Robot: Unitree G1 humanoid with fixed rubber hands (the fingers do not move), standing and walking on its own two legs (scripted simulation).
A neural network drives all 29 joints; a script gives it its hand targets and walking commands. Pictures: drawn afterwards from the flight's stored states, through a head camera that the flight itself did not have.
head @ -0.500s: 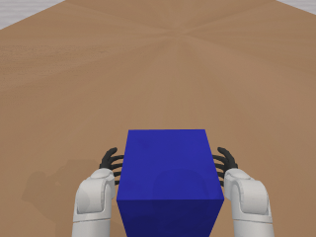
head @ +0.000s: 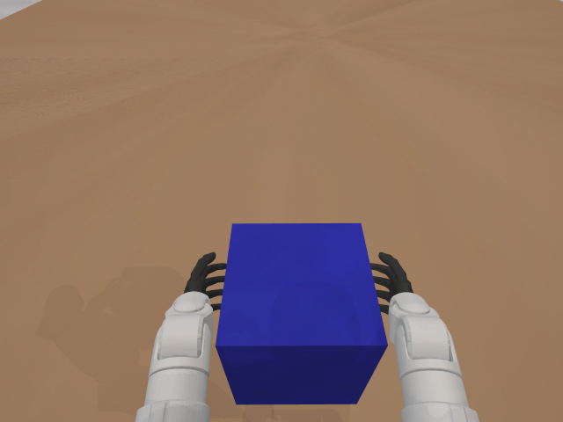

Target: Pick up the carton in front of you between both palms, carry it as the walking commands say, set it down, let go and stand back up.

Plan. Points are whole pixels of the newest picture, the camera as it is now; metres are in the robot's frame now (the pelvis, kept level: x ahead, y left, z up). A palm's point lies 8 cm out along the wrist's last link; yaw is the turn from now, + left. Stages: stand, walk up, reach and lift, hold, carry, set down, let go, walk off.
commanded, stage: carry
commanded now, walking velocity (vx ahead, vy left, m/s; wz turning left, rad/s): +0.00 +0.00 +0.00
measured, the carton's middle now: (296, 317) +0.32 +0.00 -0.05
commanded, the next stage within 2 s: none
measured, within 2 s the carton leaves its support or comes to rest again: neither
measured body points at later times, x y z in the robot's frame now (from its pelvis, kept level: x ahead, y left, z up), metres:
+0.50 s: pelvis +0.00 -0.01 +0.00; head -0.02 -0.01 +0.45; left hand +0.31 +0.14 +0.03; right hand +0.31 -0.16 +0.04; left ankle +0.11 +0.11 -0.73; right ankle -0.06 -0.10 -0.73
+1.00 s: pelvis +0.15 +0.01 +0.02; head +0.16 +0.02 +0.47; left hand +0.45 +0.16 +0.05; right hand +0.45 -0.14 +0.05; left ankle +0.10 +0.11 -0.73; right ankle +0.21 -0.13 -0.69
